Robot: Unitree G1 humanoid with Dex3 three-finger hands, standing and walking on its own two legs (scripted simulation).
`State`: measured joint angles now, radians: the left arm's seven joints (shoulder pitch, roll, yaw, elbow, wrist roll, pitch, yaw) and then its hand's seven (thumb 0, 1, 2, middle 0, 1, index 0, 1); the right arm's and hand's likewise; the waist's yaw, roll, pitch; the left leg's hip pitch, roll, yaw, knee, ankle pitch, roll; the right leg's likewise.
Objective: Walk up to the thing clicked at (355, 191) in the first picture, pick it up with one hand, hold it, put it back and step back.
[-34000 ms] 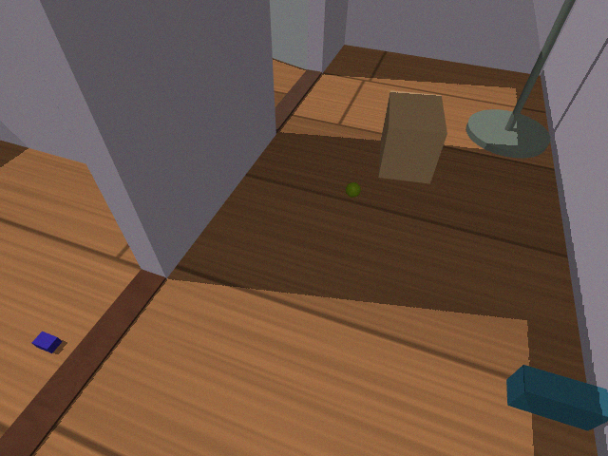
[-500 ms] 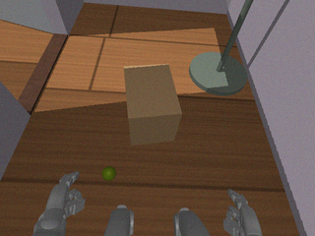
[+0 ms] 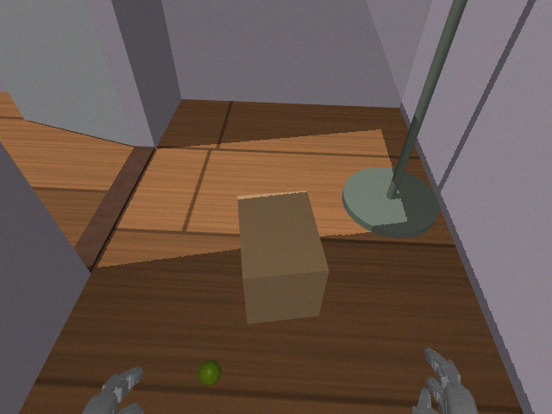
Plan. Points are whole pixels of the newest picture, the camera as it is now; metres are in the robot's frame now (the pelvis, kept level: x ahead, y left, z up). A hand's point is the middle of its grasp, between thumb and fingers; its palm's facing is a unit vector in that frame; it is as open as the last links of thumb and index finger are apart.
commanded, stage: home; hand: left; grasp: from above
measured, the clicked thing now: (209, 372) +0.44 +0.21 -0.68
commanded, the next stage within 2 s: stand in 1.86 s
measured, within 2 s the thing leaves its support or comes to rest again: neither
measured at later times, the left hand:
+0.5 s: hand out of the picture +0.16 +0.17 -0.05, palm faces +0.04 -0.98 -0.20, open 7.4 cm
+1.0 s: hand out of the picture +0.15 +0.17 -0.05, palm faces +0.04 -0.98 -0.20, open 7.4 cm
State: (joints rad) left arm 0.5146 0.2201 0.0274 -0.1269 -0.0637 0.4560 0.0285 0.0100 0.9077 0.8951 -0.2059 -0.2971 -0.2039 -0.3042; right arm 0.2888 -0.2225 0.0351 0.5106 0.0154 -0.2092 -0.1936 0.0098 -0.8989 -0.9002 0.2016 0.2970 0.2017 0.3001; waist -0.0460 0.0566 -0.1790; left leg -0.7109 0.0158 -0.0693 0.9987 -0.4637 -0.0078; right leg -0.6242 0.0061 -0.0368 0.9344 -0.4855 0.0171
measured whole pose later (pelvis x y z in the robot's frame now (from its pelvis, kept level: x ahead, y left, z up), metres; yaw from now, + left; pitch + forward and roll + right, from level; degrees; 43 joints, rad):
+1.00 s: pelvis -0.01 +0.00 +0.00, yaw +0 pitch +9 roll -2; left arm 0.50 0.23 0.02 -0.13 -0.06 0.46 0.02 0.01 0.91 0.89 -0.21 -0.30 -0.20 -0.30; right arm 0.29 -0.22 0.04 0.54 0.01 -0.24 -0.19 0.01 -0.90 -0.90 0.20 0.30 0.20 0.30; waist -0.04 0.05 -0.16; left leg -0.71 0.02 -0.07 1.01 -0.46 -0.01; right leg -0.63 0.01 -0.03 0.95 -0.48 0.01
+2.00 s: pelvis -0.01 +0.00 +0.00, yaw +0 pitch +7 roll -2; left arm 0.43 0.25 0.00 -0.01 -0.01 0.34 0.03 0.01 0.91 0.89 -0.21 -0.30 -0.20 -0.30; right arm 0.26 -0.23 0.01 0.59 -0.04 -0.19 -0.15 0.01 -0.90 -0.90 0.20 0.30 0.20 0.30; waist -0.02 0.03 -0.09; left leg -0.66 0.01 -0.06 0.99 -0.46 -0.01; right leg -0.58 0.00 -0.02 0.95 -0.49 0.01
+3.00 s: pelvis -0.02 +0.00 +0.06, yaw +0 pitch -4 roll +0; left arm 0.16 0.30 0.03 1.15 0.03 0.00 0.02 0.00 0.91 0.89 -0.21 -0.30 -0.21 -0.30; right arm 0.14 -0.31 -0.03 1.13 -0.02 0.01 -0.02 0.00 -0.90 -0.90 0.20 0.30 0.20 0.30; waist 0.01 0.02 0.06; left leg -0.14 -0.01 -0.03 0.37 -0.15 0.00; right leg -0.09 -0.03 -0.01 0.36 -0.19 0.03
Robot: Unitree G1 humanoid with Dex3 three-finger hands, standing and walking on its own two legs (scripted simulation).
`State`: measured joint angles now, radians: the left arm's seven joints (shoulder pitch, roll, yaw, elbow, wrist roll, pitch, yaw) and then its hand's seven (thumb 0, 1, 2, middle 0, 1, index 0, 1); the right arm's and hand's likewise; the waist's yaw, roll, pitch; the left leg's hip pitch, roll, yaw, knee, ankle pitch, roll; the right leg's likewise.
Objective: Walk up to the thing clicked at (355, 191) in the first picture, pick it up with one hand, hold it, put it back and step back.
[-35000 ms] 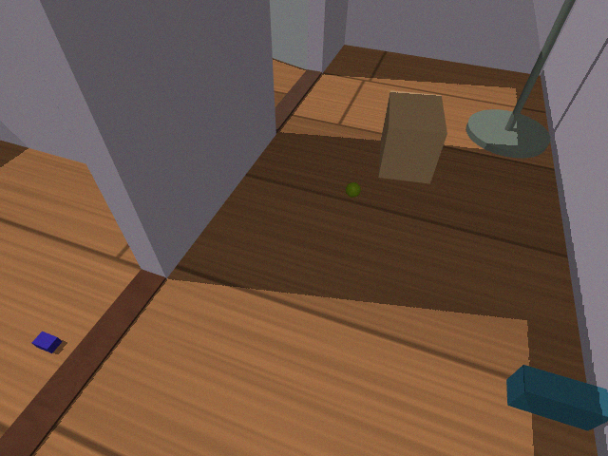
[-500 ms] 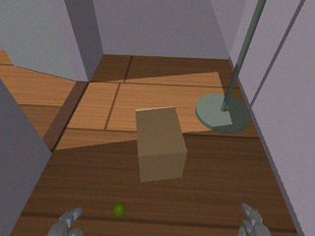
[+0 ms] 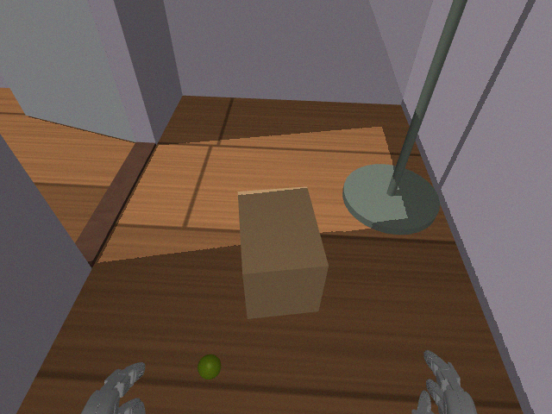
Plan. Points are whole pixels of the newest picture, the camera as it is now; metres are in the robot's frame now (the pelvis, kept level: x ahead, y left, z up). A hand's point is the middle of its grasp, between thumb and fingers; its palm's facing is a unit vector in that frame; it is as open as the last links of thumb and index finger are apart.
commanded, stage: home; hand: left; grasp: from above
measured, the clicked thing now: (209, 366) +0.45 +0.21 -0.68
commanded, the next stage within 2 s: stand in 0.86 s
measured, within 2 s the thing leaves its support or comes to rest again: neither
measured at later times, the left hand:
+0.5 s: hand out of the picture +0.17 +0.18 -0.04, palm faces +0.04 -0.98 -0.21, open 7.4 cm
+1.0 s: hand out of the picture +0.17 +0.18 -0.05, palm faces +0.01 -0.97 -0.26, open 7.4 cm
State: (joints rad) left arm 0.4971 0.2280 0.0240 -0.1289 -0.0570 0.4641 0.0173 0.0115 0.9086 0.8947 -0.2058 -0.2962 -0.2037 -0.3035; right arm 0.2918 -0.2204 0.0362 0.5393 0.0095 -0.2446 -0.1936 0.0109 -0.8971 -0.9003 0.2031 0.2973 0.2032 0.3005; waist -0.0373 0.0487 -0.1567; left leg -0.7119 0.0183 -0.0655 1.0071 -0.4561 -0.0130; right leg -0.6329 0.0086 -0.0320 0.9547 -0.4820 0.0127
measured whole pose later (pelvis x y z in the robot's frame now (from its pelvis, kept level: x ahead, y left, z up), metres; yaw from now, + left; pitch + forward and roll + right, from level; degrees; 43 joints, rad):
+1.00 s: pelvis +0.00 +0.00 +0.00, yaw +0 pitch +7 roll -2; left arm 0.43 0.25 0.00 -0.01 -0.01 0.34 0.03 0.01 0.91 0.89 -0.21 -0.30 -0.20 -0.30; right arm 0.26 -0.23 0.01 0.59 -0.04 -0.19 -0.15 0.01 -0.90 -0.90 0.20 0.30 0.20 0.30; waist -0.02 0.03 -0.09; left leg -0.66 0.01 -0.06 0.99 -0.46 -0.01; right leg -0.58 0.00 -0.02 0.95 -0.49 0.01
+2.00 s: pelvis -0.01 +0.01 +0.07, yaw +0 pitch -4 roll +0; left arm 0.16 0.30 0.03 1.15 0.03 0.00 0.02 0.00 0.91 0.89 -0.21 -0.30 -0.21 -0.30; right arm 0.14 -0.31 -0.03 1.13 -0.02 0.01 -0.02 0.00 -0.90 -0.90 0.20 0.30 0.20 0.30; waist 0.01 0.02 0.06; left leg -0.14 -0.01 -0.03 0.37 -0.15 0.00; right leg -0.09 -0.03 -0.01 0.36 -0.19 0.03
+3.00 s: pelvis +0.02 +0.00 +0.07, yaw +0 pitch -3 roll +0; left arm 0.09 0.32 0.03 1.15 0.01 0.00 0.01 0.00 0.91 0.89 -0.21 -0.30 -0.21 -0.30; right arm 0.10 -0.33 0.00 1.13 -0.01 -0.01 -0.01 0.00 -0.90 -0.90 0.20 0.30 0.20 0.30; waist 0.00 0.01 0.06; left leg -0.12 0.00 -0.03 0.34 -0.17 -0.01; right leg -0.07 -0.02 0.00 0.32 -0.21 0.02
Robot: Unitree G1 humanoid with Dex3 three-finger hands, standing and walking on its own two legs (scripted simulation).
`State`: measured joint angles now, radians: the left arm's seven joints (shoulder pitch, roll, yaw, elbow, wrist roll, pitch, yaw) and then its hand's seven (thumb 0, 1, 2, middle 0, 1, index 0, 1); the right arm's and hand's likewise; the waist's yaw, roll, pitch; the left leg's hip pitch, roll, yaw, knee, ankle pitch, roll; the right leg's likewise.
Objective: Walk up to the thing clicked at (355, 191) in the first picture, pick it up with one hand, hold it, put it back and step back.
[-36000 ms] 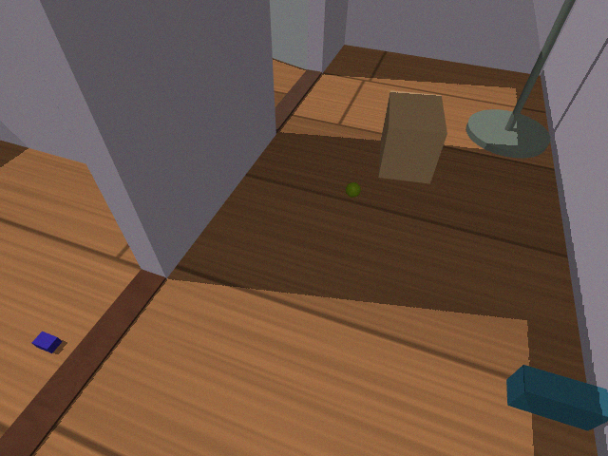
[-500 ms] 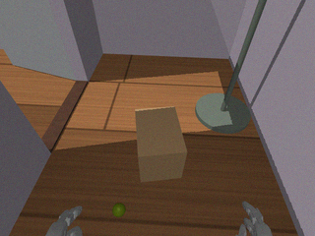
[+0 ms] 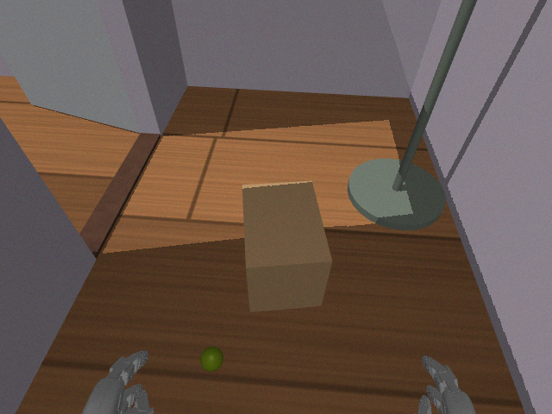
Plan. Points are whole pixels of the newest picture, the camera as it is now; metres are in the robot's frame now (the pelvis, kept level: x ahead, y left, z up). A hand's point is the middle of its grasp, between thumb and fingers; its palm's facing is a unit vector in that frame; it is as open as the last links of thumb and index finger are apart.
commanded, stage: stand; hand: left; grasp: from above
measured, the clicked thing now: (211, 358) +0.45 +0.21 -0.68
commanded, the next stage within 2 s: none
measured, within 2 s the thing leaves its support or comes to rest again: neither
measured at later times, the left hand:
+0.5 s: hand out of the picture +0.04 +0.24 -0.11, palm faces +0.04 -0.95 -0.32, open 7.3 cm
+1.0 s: hand out of the picture +0.03 +0.25 -0.10, palm faces +0.03 -0.94 -0.34, open 7.3 cm
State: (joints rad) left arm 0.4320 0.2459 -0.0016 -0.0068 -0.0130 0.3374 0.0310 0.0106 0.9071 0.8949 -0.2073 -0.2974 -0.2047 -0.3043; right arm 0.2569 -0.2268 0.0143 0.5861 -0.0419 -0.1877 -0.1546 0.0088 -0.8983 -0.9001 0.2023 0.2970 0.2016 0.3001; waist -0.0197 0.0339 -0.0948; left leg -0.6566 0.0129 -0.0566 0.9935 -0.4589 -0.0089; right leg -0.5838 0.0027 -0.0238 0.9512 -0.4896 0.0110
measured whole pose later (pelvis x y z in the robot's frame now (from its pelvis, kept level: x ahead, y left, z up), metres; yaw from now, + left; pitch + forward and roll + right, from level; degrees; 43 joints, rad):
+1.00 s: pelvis -0.01 +0.01 +0.06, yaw +0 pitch -4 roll +0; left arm 0.16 0.30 0.03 1.15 0.03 0.00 0.02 0.00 0.91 0.89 -0.21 -0.30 -0.21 -0.30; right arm 0.14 -0.31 -0.03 1.13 -0.02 0.01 -0.02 0.00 -0.90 -0.90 0.20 0.30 0.20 0.30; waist 0.01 0.02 0.06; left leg -0.14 -0.01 -0.03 0.37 -0.15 0.00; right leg -0.09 -0.03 -0.01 0.36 -0.19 0.03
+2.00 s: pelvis +0.02 +0.00 +0.07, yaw +0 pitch -3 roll +0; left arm 0.09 0.32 0.03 1.15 0.01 0.00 0.01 0.00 0.91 0.89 -0.21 -0.30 -0.21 -0.30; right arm 0.10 -0.33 0.00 1.13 -0.01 -0.01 -0.01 0.00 -0.90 -0.90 0.20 0.30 0.20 0.30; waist 0.00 0.01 0.06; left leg -0.12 0.00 -0.03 0.34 -0.17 -0.01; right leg -0.07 -0.02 0.00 0.32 -0.21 0.02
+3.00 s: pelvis -0.08 +0.02 +0.04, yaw +1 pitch -1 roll +0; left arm 0.06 0.39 0.05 0.84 0.03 0.04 0.02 0.01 0.90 0.89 -0.21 -0.30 -0.21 -0.30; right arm 0.15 -0.40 -0.06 0.94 -0.01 0.06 0.01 0.00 -0.90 -0.90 0.20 0.30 0.20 0.30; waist -0.01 -0.01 0.17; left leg -0.25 -0.04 -0.04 0.68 -0.41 0.01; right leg -0.42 -0.06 0.00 0.66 -0.23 0.03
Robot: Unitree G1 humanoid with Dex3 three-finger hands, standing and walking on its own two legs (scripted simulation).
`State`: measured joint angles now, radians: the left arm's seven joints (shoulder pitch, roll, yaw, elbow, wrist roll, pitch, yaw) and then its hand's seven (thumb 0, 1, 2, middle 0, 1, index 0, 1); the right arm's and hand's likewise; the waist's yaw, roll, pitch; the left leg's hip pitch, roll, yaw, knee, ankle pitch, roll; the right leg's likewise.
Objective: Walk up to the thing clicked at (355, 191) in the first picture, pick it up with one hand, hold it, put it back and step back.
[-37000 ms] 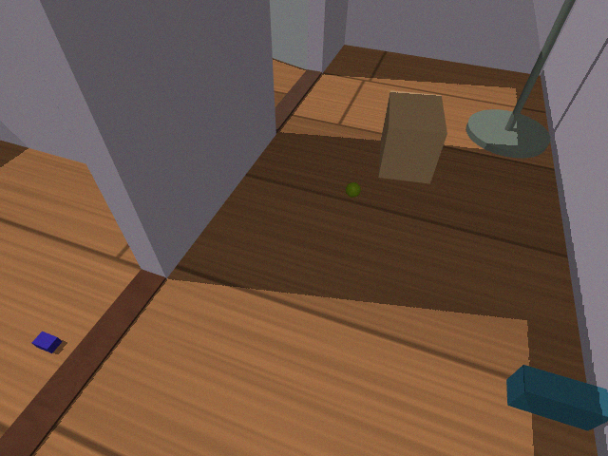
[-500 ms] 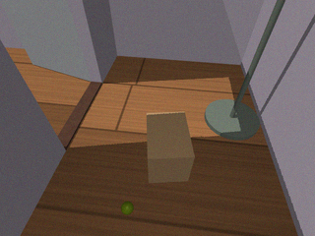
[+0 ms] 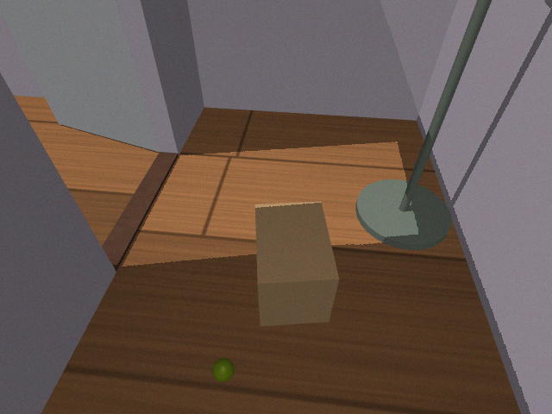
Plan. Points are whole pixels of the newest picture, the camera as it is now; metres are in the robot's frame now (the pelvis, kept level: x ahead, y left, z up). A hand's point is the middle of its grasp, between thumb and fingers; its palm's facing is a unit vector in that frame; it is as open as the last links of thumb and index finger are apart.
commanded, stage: stand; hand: left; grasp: from above
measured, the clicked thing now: (223, 370) +0.46 +0.20 -0.74
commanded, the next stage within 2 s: step back in 1.48 s
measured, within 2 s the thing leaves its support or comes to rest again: neither
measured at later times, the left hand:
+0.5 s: hand out of the picture +0.07 +0.23 -0.16, palm faces +0.01 -0.94 -0.33, open 7.3 cm
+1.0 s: hand out of the picture +0.10 +0.24 -0.16, palm faces +0.00 -0.94 -0.34, open 7.3 cm
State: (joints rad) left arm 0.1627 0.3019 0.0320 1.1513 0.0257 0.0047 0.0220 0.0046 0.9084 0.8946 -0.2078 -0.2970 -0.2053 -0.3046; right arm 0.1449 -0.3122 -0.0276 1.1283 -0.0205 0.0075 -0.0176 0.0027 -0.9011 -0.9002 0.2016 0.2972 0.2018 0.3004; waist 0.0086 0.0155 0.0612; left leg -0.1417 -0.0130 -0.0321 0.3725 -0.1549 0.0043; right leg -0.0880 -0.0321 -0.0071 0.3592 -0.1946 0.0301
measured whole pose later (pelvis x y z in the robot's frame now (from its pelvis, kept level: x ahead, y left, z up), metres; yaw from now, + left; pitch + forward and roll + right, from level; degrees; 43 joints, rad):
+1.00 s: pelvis +0.03 -0.01 +0.00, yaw -1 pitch -3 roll +0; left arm 0.09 0.32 0.03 1.15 0.01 0.00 0.01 0.00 0.91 0.89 -0.21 -0.30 -0.21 -0.30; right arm 0.10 -0.33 0.00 1.13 -0.01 -0.01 -0.01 0.00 -0.90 -0.90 0.20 0.30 0.20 0.30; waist 0.00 0.01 0.06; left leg -0.12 0.00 -0.03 0.34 -0.17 -0.01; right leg -0.07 -0.02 0.00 0.32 -0.21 0.02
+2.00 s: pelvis -0.07 +0.01 -0.03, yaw +1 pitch -1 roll +0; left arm 0.06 0.39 0.05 0.84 0.03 0.04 0.02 0.01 0.90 0.89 -0.21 -0.30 -0.21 -0.30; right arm 0.15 -0.40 -0.06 0.94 -0.01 0.06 0.01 0.00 -0.90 -0.90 0.20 0.30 0.20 0.30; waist -0.01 -0.01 0.17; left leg -0.25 -0.04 -0.04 0.68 -0.41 0.01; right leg -0.42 -0.06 0.00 0.66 -0.23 0.03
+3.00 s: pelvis -0.33 +0.03 -0.02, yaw -7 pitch -2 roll -1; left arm 0.19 0.41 0.09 0.82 0.02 0.07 0.00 0.01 0.91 0.89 -0.21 -0.30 -0.21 -0.30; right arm 0.14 -0.38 -0.05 0.83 -0.03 0.02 -0.02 0.00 -0.90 -0.90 0.21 0.30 0.21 0.30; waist 0.01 -0.03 0.17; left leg -0.37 0.05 0.00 0.60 -0.20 0.01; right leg -0.35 0.06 0.14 0.99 -0.51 0.02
